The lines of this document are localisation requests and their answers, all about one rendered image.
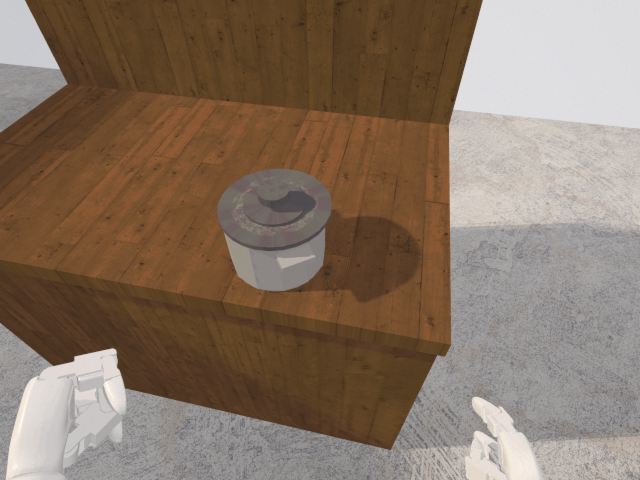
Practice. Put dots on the right robot hand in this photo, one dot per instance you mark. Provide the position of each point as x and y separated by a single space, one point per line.
510 458

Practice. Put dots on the pot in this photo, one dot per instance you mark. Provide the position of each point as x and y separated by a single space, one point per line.
278 270

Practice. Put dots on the lid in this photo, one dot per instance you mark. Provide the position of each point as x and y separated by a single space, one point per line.
250 224

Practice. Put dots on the knob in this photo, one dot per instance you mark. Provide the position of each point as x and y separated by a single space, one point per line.
273 193

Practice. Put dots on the table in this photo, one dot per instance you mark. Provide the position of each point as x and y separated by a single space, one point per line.
109 190

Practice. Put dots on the left robot hand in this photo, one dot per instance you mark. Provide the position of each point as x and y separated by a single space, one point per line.
90 388

